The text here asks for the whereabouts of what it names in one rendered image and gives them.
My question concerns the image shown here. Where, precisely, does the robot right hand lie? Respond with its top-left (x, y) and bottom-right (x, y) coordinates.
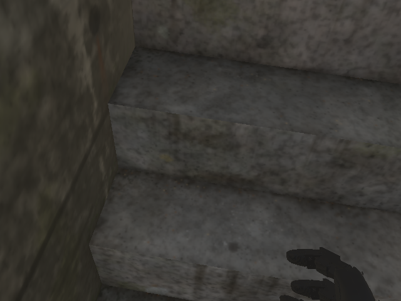
top-left (279, 247), bottom-right (379, 301)

